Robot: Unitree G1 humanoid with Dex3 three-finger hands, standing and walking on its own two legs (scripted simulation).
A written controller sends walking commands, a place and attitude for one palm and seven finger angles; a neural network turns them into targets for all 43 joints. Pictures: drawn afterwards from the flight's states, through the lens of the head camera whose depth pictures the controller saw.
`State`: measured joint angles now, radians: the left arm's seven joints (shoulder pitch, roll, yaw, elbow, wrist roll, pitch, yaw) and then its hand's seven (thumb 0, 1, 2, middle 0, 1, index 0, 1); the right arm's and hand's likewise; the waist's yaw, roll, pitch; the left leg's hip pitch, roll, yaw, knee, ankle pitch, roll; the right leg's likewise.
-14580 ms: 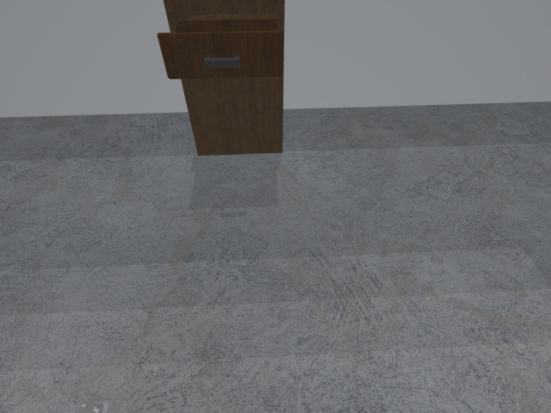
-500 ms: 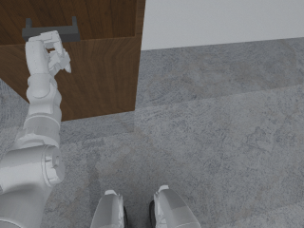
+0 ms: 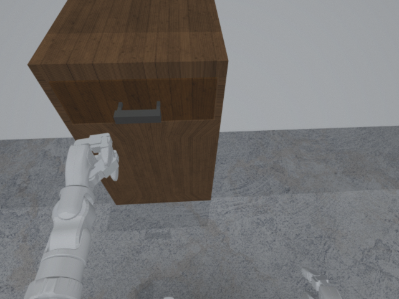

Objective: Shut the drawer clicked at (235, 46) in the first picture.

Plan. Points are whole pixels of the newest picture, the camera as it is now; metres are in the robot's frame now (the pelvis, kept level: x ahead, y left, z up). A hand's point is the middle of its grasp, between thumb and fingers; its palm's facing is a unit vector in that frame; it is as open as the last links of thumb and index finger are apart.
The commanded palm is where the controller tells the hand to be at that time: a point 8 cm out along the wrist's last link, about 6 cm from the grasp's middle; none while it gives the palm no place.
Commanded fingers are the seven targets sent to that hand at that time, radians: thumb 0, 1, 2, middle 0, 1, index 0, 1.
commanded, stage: draw the hand back to the body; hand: left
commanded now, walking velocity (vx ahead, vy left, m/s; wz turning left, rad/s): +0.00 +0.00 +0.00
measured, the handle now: (138, 110) +0.61 +0.18 -0.02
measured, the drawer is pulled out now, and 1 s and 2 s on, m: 0.00 0.00 0.00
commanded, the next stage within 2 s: step back with the hand held close in 0.86 s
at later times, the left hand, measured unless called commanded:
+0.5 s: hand (43, 209) +0.23 +0.22 +0.16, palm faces +0.31 -0.90 -0.31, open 3.3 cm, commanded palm +0.18 +0.26 +0.19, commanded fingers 0.00 0.90 0.90 -1.40 -1.60 -1.40 -1.60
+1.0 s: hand out of the picture +0.18 +0.23 +0.20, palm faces +0.39 -0.84 -0.37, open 3.3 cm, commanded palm +0.13 +0.27 +0.22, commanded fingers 0.00 0.90 0.90 -1.40 -1.60 -1.40 -1.60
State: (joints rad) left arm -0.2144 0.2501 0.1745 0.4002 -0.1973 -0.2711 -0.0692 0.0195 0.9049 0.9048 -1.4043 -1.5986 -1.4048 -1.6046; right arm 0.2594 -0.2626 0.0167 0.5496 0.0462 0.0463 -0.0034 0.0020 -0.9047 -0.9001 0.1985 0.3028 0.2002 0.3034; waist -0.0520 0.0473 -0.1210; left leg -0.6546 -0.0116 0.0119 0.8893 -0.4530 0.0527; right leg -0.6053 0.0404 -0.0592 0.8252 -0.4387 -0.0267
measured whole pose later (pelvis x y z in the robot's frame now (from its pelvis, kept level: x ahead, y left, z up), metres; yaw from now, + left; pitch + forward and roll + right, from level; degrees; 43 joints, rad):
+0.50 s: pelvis +0.00 -0.01 +0.05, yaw +0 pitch -3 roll +0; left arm 0.33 0.31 0.18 -0.23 -0.09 -0.03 0.09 0.02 0.90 0.90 -1.40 -1.60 -1.40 -1.60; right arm 0.16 -0.24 0.06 0.58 0.02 -0.01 -0.07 0.01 -0.90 -0.90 0.20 0.30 0.20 0.30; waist 0.05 0.07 0.01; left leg -0.12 -0.03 0.02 0.44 -0.27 0.04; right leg -0.09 0.03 -0.03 0.40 -0.27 -0.03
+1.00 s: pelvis +0.00 -0.01 +0.05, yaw +0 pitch -5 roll -1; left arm 0.52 0.33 0.27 -0.45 -0.08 -0.08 0.10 0.02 0.90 0.90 -1.41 -1.60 -1.41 -1.60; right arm 0.20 -0.23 0.03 0.62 0.00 -0.09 -0.08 0.01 -0.90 -0.90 0.20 0.30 0.20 0.30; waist 0.06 0.07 0.02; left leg -0.09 -0.02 0.02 0.44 -0.26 0.04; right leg -0.05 0.04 -0.03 0.39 -0.25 -0.03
